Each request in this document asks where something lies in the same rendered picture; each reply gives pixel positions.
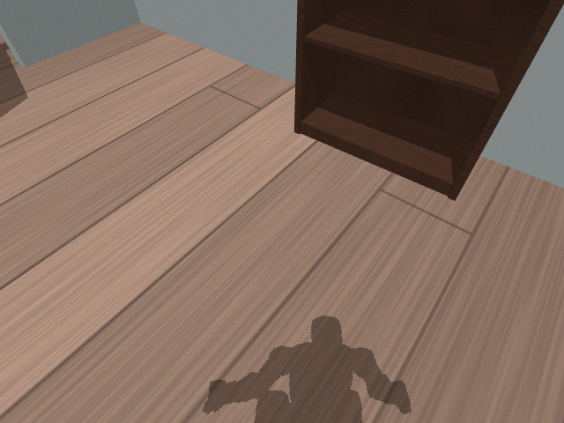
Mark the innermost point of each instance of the bookshelf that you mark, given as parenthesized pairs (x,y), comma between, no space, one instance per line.
(415,87)

